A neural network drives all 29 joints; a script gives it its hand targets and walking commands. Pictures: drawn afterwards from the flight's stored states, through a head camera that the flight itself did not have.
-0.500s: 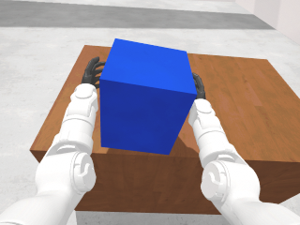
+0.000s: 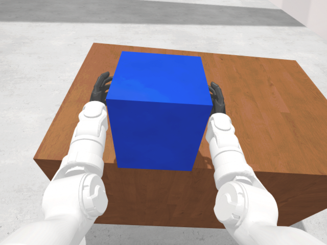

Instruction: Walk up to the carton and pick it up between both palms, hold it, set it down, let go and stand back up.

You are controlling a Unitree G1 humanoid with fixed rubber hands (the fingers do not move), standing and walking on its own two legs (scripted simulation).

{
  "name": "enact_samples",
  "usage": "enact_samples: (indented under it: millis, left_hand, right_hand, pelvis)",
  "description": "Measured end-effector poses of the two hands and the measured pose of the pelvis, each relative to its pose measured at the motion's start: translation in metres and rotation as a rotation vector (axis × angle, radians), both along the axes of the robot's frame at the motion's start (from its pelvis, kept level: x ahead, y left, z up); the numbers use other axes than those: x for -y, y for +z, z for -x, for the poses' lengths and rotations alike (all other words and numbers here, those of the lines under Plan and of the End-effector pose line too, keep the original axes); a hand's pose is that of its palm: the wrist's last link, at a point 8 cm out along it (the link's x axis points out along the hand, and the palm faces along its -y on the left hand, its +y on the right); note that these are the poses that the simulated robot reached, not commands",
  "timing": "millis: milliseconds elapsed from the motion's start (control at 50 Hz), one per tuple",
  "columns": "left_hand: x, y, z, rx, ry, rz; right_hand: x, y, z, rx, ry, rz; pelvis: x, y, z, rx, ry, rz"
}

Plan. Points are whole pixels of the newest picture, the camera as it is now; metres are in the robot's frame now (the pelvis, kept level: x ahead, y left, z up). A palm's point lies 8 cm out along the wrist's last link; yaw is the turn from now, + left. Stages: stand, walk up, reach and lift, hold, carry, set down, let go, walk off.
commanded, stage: set down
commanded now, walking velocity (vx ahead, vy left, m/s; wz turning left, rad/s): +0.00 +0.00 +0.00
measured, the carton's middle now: (158, 113) +0.43 +0.02 +0.08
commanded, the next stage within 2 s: none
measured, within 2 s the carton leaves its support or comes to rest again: rests again in 0.42 s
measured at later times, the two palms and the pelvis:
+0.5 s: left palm (100, 110) +0.41 +0.17 +0.09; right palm (214, 120) +0.40 -0.13 +0.09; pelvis +0.00 +0.00 +0.00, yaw +0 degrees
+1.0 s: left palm (101, 110) +0.41 +0.17 +0.09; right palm (214, 122) +0.40 -0.13 +0.09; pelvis +0.00 +0.00 +0.00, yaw -1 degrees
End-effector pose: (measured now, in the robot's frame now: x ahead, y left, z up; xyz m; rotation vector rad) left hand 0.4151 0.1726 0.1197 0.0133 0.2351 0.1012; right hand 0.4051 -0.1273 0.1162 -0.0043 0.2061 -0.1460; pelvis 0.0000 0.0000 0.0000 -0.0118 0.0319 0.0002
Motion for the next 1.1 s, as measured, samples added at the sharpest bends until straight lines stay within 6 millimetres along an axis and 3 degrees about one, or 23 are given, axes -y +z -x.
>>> enact_samples:
  millis: [440, 1100]
  left_hand:
    - [0.001, -0.025, 0.002, -0.023, -0.002, 0.001]
    - [0.002, -0.029, 0.001, 0.005, -0.005, 0.009]
  right_hand:
    - [0.001, -0.024, 0.003, -0.002, -0.001, 0.015]
    - [0.002, -0.031, 0.005, 0.032, -0.005, 0.033]
  pelvis:
    - [-0.001, 0.0, -0.003, -0.022, -0.007, -0.002]
    - [-0.001, 0.0, -0.002, -0.008, -0.012, -0.005]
